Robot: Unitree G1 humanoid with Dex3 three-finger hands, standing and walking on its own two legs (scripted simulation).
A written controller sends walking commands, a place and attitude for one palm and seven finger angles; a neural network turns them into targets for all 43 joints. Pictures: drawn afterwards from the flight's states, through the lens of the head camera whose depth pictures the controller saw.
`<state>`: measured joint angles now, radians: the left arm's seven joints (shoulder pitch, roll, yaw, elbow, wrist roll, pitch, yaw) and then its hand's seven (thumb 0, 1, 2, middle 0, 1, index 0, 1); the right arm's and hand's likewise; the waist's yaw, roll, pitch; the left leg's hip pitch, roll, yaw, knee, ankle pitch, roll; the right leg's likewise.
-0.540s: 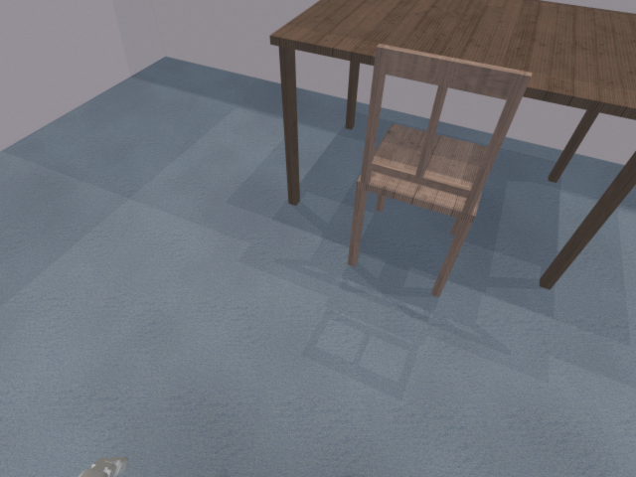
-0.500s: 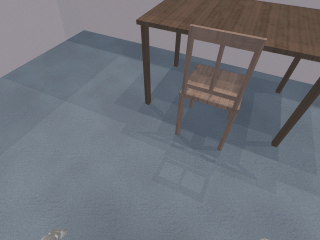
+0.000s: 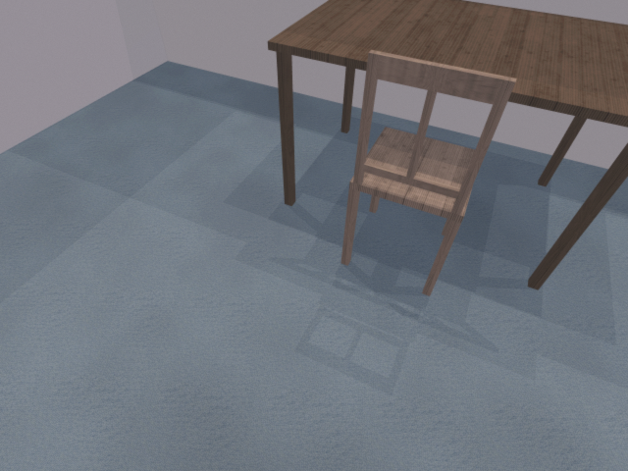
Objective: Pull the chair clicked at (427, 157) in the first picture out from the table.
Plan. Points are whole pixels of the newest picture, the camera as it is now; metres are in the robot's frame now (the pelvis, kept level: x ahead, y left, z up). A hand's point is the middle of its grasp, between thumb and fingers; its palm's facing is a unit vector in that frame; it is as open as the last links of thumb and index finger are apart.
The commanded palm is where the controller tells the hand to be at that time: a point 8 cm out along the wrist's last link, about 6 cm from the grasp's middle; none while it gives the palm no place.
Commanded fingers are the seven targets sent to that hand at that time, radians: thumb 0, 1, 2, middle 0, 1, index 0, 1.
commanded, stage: stand and wait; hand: left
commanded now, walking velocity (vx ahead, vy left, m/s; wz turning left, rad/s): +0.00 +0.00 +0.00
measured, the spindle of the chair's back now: (420, 136) +0.99 -0.24 -0.11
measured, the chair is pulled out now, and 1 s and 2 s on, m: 0.00 0.00 0.00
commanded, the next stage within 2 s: look at it before walking up in 0.32 s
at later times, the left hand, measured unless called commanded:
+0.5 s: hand out of the picture +0.06 +0.24 -0.15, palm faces -0.02 -0.94 -0.33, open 7.4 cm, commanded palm none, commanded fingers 0.00 0.90 0.90 -0.20 -0.30 -0.20 -0.30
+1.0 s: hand out of the picture +0.06 +0.24 -0.15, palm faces -0.02 -0.94 -0.33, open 7.4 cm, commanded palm none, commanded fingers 0.00 0.90 0.90 -0.20 -0.30 -0.20 -0.30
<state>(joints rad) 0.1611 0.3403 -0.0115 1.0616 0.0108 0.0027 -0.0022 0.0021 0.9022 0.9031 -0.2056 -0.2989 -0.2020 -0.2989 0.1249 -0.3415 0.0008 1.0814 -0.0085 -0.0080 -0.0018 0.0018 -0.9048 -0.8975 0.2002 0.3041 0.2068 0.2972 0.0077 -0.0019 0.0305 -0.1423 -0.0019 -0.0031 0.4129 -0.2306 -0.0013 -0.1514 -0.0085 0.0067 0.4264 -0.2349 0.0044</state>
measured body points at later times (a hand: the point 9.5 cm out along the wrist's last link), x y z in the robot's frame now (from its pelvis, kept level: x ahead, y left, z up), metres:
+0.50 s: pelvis -0.01 +0.00 +0.00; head -0.01 +0.00 +0.45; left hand +0.06 +0.29 -0.13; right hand +0.06 -0.30 -0.13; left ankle +0.00 +0.12 -0.74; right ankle +0.00 -0.12 -0.74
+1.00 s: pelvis +0.00 -0.01 +0.00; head +0.01 -0.01 +0.45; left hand +0.07 +0.29 -0.13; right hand +0.08 -0.30 -0.13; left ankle +0.00 +0.12 -0.74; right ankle +0.00 -0.12 -0.74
